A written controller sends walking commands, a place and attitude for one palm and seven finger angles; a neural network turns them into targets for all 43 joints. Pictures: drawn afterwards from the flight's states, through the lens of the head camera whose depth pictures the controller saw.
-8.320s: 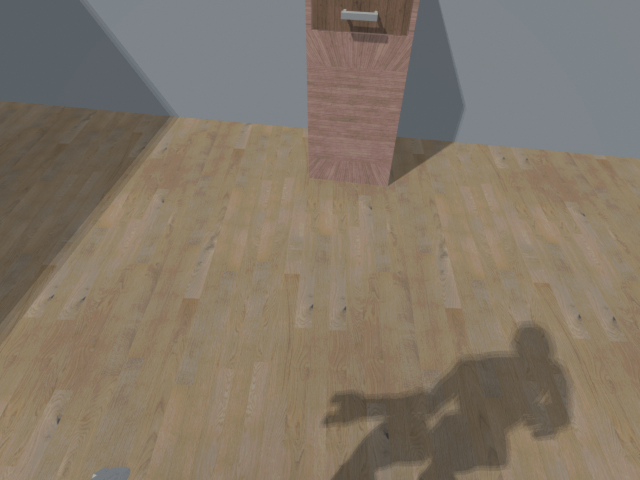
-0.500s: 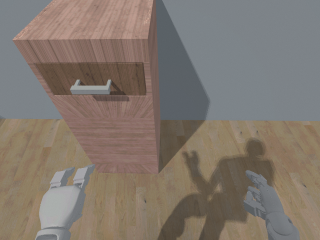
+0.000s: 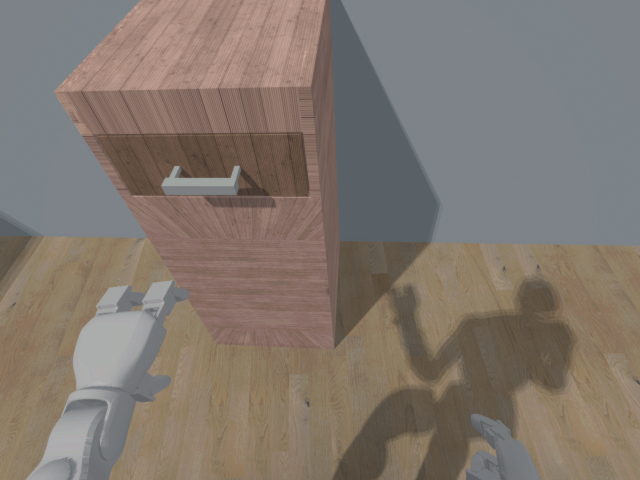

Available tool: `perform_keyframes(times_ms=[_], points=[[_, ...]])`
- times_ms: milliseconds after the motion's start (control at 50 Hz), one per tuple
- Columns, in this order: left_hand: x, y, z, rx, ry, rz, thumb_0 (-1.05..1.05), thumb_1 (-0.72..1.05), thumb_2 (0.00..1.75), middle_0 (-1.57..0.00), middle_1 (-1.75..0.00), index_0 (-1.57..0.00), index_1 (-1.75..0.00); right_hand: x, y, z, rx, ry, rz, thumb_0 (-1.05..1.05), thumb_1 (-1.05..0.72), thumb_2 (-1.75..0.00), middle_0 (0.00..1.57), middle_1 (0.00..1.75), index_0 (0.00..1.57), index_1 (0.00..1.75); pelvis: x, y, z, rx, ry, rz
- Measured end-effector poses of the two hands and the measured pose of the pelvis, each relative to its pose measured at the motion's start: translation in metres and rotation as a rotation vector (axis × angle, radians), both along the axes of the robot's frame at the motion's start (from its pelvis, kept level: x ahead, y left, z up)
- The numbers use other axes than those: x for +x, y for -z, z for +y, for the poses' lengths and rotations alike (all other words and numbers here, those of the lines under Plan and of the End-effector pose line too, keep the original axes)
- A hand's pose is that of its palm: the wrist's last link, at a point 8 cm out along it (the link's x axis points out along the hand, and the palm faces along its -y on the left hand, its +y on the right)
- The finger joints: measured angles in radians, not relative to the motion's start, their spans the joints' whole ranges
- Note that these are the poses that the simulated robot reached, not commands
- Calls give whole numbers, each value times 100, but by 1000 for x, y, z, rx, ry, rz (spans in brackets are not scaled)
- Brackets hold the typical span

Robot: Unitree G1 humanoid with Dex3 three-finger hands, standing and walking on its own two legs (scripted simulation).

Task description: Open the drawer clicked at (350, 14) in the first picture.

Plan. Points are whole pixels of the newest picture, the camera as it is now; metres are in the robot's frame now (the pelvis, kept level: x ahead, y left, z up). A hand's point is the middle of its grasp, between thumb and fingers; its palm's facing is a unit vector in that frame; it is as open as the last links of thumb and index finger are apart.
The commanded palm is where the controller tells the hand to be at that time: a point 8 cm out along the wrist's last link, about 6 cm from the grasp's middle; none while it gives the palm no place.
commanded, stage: raise the hand with hooked fingers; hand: left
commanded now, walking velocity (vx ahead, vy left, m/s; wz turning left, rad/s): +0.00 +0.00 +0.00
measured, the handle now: (203, 178) +0.57 +0.28 +0.03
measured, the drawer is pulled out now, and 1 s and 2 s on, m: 0.00 0.00 0.00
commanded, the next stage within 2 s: move the hooked fingers above the handle in 1.02 s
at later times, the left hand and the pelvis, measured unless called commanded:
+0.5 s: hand (111, 276) +0.30 +0.27 +0.12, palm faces +0.10 -0.06 -0.99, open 13.7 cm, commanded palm +0.27 +0.27 +0.18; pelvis +0.00 +0.03 +0.02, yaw +1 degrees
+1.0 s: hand (115, 267) +0.30 +0.26 +0.14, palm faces +0.09 -0.06 -0.99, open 13.8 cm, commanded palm +0.27 +0.26 +0.20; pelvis -0.01 +0.02 +0.02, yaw +1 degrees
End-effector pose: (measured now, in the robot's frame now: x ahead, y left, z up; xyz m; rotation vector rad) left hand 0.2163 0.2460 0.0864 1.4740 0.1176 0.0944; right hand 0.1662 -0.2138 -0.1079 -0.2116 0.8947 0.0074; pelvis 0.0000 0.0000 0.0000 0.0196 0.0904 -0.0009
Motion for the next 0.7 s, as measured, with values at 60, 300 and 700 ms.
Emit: perform_keyframes(times_ms=[60,300,700], points=[[1,-6,6,8,12,-30,0,0,51,-29,-88,-29,-88,-3,-1,-11,-38,17,17,2,-90,-90,20,30,20,30,1,-1,5,-3,-4,-4],[33,-45,20,12,0,-111,0,-28,39,-31,-106,-31,-106,35,-26,8,-25,19,-96,2,-91,-90,20,30,20,30,2,-8,21,-10,-11,-48],[68,-114,33,56,43,-89,0,-49,30,-32,-120,-32,-120,35,-29,44,47,-60,-53,1,-91,-90,20,30,20,30,1,-18,27,-18,-30,-93]])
